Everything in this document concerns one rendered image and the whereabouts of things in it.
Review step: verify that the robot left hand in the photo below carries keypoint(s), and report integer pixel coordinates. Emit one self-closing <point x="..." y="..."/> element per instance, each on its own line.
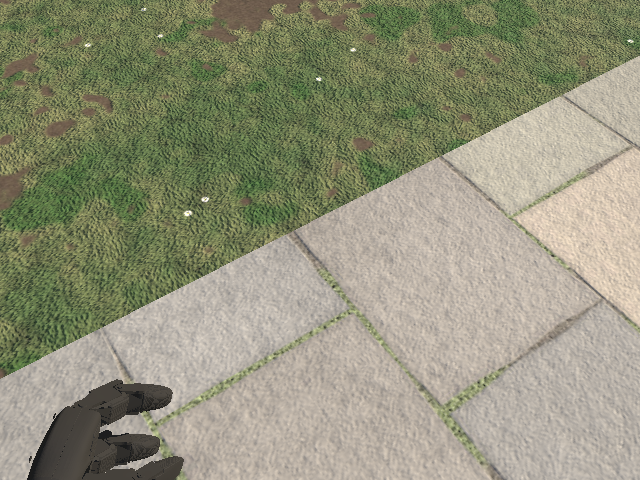
<point x="73" y="448"/>

